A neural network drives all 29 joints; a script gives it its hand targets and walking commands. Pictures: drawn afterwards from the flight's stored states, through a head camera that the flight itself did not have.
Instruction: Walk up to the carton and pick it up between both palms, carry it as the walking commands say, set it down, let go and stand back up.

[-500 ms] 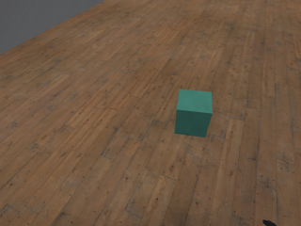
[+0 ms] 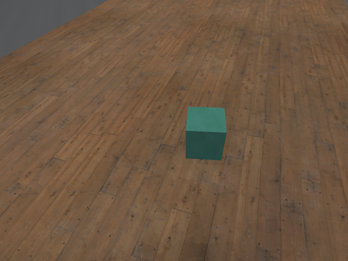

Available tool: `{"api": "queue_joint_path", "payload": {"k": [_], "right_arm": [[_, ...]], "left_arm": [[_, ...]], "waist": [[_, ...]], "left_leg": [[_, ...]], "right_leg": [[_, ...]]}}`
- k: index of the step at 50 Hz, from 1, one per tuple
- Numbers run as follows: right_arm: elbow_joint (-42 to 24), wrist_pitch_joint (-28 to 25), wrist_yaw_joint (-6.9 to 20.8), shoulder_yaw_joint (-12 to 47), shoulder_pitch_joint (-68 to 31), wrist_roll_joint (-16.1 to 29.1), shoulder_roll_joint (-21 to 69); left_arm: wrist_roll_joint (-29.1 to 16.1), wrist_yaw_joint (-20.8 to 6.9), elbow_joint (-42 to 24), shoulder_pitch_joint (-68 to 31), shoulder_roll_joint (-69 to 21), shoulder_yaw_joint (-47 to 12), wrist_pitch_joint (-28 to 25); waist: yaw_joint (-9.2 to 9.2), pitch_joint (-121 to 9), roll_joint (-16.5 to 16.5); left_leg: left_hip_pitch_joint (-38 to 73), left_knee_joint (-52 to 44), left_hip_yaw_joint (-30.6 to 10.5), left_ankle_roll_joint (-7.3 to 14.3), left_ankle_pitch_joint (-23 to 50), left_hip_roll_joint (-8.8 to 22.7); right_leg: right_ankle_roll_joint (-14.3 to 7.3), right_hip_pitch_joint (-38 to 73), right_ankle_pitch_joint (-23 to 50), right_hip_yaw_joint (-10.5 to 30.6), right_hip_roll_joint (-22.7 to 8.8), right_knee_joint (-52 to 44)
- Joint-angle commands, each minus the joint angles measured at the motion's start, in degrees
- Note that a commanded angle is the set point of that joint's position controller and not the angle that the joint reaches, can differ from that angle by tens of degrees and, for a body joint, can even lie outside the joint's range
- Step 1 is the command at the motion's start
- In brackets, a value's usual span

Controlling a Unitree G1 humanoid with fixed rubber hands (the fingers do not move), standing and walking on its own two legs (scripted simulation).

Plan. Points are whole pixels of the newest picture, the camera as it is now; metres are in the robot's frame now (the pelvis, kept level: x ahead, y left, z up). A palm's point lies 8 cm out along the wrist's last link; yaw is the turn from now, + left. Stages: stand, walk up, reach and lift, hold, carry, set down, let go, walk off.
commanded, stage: walk up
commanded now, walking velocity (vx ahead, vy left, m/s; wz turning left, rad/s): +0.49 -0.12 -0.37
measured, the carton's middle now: (204, 133) +1.08 -0.20 -0.63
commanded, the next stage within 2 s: none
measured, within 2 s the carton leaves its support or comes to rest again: neither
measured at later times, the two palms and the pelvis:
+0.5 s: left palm out of the picture +0.13 +0.15 -0.10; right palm (313, 222) +0.25 -0.36 -0.14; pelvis +0.17 -0.11 +0.01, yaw -8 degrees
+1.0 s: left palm (131, 153) +0.53 +0.17 -0.13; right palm (282, 176) +0.40 -0.33 -0.13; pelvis +0.43 -0.07 +0.00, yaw -8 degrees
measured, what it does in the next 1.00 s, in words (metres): walks ahead: right foot, then left foot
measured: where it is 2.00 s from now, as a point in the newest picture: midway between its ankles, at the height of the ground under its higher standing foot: (200, 215)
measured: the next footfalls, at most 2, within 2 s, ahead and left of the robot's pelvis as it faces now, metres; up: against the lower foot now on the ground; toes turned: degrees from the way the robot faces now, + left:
right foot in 0.16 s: +0.17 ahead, -0.20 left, +0.00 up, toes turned -9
left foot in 0.76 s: +0.49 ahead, +0.05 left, +0.00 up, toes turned +1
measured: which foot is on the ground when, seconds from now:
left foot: down 0.00-0.16, up 0.18-0.74, down 0.76-1.00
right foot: up 0.00-0.14, down 0.16-0.76, up 0.78-1.00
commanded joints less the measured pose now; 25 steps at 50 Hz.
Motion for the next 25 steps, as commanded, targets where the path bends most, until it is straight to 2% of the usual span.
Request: {"api": "queue_joint_path", "payload": {"k": [1,3,4,5,6,7,8,9,10,11,12,13,14,15,16,18,19,20,23,25], "right_arm": [[-3.45,-1.47,0.56,-2.22,0.53,-0.51,-9.04],[-4.4,-1.73,1.16,-2.5,-2.67,-0.9,-10.27],[-4.18,-1.77,1.42,-2.48,-2.62,-1.17,-9.38],[-4.22,-1.81,1.71,-2.61,-2.78,-1.38,-9.44],[-3.58,-1.44,2.11,-2.44,-3.31,-1.34,-7.78],[-3.13,-0.83,2.2,-2.31,-2.64,-1.75,-5.6],[-4.6,-0.88,2.66,-1.21,-2.45,-1.95,-2.5],[-7.91,-0.98,3.48,0.13,-2.55,-1.74,0.24],[-8.15,-1.03,3.69,-0.12,-2.18,-1.91,-0.64],[-8.0,-1.07,4.04,-0.41,-3.83,-1.77,-1.61],[-6.59,-1.0,4.24,-0.39,-0.62,-1.46,-1.7],[-5.85,-0.67,4.39,-0.48,1.04,-1.01,-1.27],[-4.89,-0.19,4.45,-0.36,1.75,-0.75,-0.57],[-4.4,0.24,4.42,-0.32,2.05,-0.9,-0.05],[-4.74,0.57,4.37,-0.31,1.59,-0.95,0.35],[-4.69,1.29,4.66,-0.43,-0.41,-0.64,1.09],[-5.11,1.6,4.78,-0.6,-1.83,-0.66,1.09],[-5.35,1.81,4.94,-0.82,-3.13,-0.66,1.13],[-7.04,1.88,5.2,-0.35,-9.09,-0.49,2.75],[-7.23,1.85,5.42,0.18,-10.81,-0.25,4.29]], "left_arm": [[-0.7,-1.22,-6.24,-5.81,2.05,0.45,-1.07],[-0.93,-1.39,-6.45,-5.19,1.36,0.42,-1.14],[-1.08,-1.28,-5.79,-4.04,1.16,0.31,-1.54],[-1.18,-1.1,-5.1,-2.43,1.18,0.25,-1.97],[-0.95,-0.61,-3.8,1.9,1.48,0.36,-2.75],[-0.51,0.26,-1.05,10.5,4.18,1.6,-3.61],[0.78,1.52,2.0,20.97,10.16,3.25,-4.3],[1.53,2.34,1.85,24.07,13.69,3.88,-4.63],[0.45,2.78,-0.72,17.95,12.99,3.18,-4.74],[-0.09,3.08,-1.37,14.03,11.12,2.91,-5.12],[-0.34,3.25,-2.75,10.68,8.1,2.58,-5.62],[-0.6,3.12,-3.78,8.81,5.83,2.37,-6.01],[-0.93,3.23,-4.39,7.93,4.39,2.29,-6.28],[-1.04,3.25,-4.18,8.39,2.63,1.98,-6.77],[-0.99,3.32,-3.84,9.77,1.59,1.76,-7.15],[-0.76,3.48,-2.97,12.55,-0.09,1.39,-7.7],[-0.79,3.72,-2.5,13.98,-0.7,1.36,-7.66],[-0.77,3.89,-2.46,14.57,-0.06,1.35,-7.49],[-0.82,4.48,-1.8,18.4,0.23,1.29,-7.49],[-1.06,4.82,-0.91,19.28,-0.2,1.15,-7.7]], "waist": [[-1.02,4.43,11.59],[0.5,7.31,13.47],[0.94,7.91,12.96],[1.66,7.3,14.13],[3.89,5.7,12.0],[8.15,2.44,3.02],[12.96,0.13,-18.68],[12.06,1.12,-27.67],[7.93,4.63,-18.09],[6.36,8.11,-12.09],[3.66,9.92,-10.52],[2.39,8.8,-10.42],[2.06,6.76,-10.56],[1.56,6.29,-9.06],[1.91,5.04,-7.23],[2.1,5.05,-7.66],[2.2,4.24,-7.68],[2.73,4.07,-6.35],[4.5,2.98,-4.71],[4.96,4.81,-5.43]], "left_leg": [[-2.29,-14.49,-11.77,6.81,-18.27,18.03],[-10.07,-14.6,-7.28,5.79,-17.26,16.3],[-13.28,-14.45,-6.5,5.53,-16.85,15.82],[-14.97,-11.8,-3.58,5.1,-17.76,13.93],[-17.32,-6.12,-0.27,4.81,-21.37,10.89],[-22.57,8.12,3.7,4.54,-26.19,5.61],[-29.29,31.92,6.58,4.1,-27.98,1.19],[-35.01,47.68,-0.96,2.64,-23.36,-1.38],[-37.1,52.73,-4.41,2.54,-16.05,1.2],[-35.87,52.25,-5.5,2.86,-9.89,3.63],[-34.97,52.04,-5.68,2.7,-6.22,4.91],[-32.83,50.62,-5.32,2.44,-3.47,5.89],[-32.02,48.56,-5.02,1.86,-0.58,6.27],[-31.67,48.36,-4.87,1.45,2.8,6.22],[-30.79,46.9,-5.18,1.14,4.35,6.34],[-30.46,43.44,-4.64,0.64,6.42,6.07],[-31.17,41.08,-4.08,0.08,7.19,5.95],[-32.89,39.37,-4.03,-0.15,7.41,5.77],[-35.16,32.92,-3.34,-0.71,8.27,5.4],[-35.65,27.8,-2.65,-0.31,11.22,5.6]], "right_leg": [[0.61,-6.45,0.03,2.46,-4.46,-5.79],[0.81,2.32,-0.11,0.08,-4.36,-13.98],[0.59,5.98,-0.34,-0.84,-4.05,-16.37],[0.71,9.69,-0.31,-3.26,-3.19,-19.64],[0.61,16.05,0.22,-5.61,-2.01,-22.72],[1.2,25.75,-2.71,-5.61,-1.08,-23.7],[-0.38,31.49,-15.22,5.68,-8.73,-34.38],[-4.23,26.06,-36.75,32.88,-19.58,-48.17],[-6.25,20.2,-43.62,39.78,-22.57,-54.61],[-8.04,15.31,-37.99,36.99,-20.41,-54.11],[-7.1,12.83,-30.78,32.26,-18.13,-52.16],[-7.22,11.74,-25.9,28.17,-17.04,-51.48],[-8.24,13.64,-20.23,23.64,-16.09,-50.77],[-8.41,14.1,-14.16,22.0,-15.32,-49.93],[-8.68,15.04,-7.04,19.51,-14.79,-48.7],[-8.81,16.27,1.75,15.33,-13.58,-48.13],[-8.9,18.48,4.41,13.49,-12.78,-47.6],[-9.39,20.64,7.3,12.43,-13.21,-47.39],[-10.2,26.74,11.95,11.8,-14.02,-47.08],[-9.1,27.27,14.93,8.61,-13.85,-47.02]]}}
